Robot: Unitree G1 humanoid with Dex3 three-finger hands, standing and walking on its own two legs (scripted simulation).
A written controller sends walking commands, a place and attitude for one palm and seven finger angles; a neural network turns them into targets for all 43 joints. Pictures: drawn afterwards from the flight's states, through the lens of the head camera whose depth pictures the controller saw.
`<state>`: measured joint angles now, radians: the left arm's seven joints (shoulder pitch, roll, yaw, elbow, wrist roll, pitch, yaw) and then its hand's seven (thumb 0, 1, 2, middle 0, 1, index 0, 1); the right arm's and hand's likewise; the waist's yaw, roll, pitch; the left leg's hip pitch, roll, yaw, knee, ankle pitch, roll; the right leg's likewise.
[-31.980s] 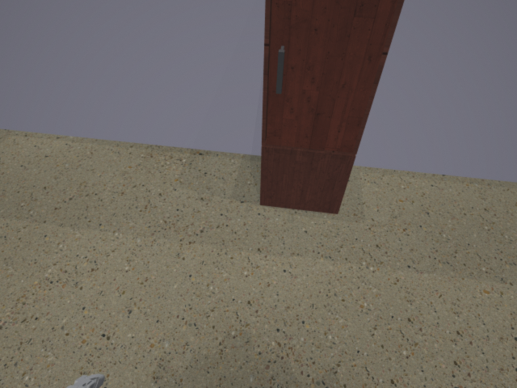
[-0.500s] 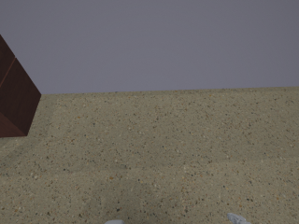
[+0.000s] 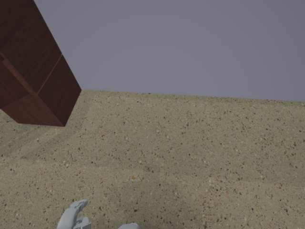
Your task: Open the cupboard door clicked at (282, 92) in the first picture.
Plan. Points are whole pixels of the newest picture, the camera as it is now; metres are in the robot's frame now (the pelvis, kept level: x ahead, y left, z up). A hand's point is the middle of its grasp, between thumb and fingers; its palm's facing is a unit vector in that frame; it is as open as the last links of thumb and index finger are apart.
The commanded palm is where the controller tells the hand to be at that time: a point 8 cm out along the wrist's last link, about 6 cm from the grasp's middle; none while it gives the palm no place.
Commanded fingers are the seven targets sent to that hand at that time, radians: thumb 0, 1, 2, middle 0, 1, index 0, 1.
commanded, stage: turn to face it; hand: left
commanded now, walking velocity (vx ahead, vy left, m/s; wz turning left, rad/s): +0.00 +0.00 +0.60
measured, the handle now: out of the picture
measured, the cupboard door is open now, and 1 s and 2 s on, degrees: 47 47 47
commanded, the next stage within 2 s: take the last steps up to it in 1.08 s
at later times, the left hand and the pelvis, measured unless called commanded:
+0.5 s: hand out of the picture -0.06 +0.22 -0.18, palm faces +0.40 -0.88 -0.25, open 7.4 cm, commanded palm none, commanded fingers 0.00 0.90 0.90 -0.20 -0.30 -0.20 -0.30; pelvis +0.01 +0.01 -0.01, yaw +21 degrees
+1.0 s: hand out of the picture +0.04 +0.21 -0.14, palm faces +0.52 -0.81 -0.27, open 7.4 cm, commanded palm none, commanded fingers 0.00 0.90 0.90 -0.20 -0.30 -0.20 -0.30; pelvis +0.04 -0.02 +0.00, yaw +33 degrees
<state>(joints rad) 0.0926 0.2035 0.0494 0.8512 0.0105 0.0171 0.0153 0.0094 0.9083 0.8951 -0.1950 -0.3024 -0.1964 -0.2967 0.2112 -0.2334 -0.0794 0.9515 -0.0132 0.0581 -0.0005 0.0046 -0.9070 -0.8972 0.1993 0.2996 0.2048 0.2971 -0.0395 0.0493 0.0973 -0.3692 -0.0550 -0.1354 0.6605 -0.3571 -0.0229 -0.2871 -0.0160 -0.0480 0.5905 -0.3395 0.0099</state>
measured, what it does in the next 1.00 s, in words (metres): steps on the spot, turning left: left foot, then right foot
